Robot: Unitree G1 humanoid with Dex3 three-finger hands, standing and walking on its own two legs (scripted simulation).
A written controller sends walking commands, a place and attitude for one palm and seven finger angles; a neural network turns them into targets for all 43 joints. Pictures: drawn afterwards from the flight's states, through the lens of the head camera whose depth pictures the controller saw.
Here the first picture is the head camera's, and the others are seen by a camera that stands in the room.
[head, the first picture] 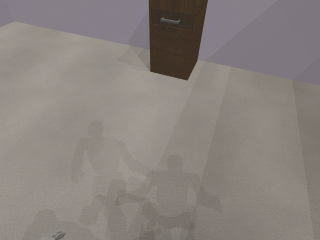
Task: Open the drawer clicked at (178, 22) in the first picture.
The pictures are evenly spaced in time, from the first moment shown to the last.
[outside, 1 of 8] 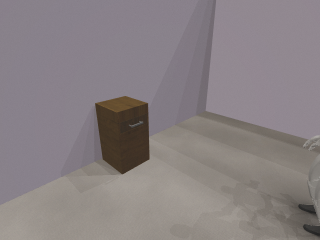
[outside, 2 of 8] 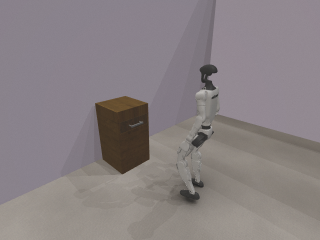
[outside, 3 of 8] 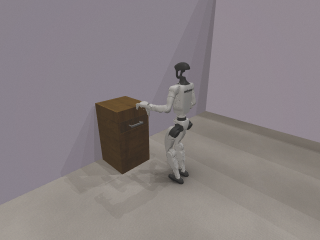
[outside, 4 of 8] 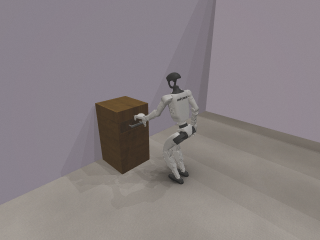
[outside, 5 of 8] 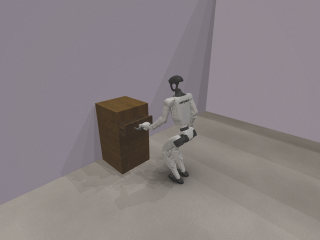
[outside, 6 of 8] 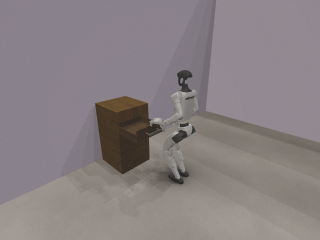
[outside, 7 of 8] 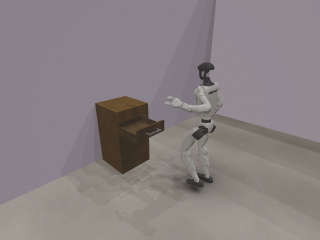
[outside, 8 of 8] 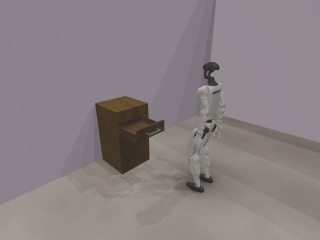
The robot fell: no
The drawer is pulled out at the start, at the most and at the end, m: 0.00 0.29 0.29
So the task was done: yes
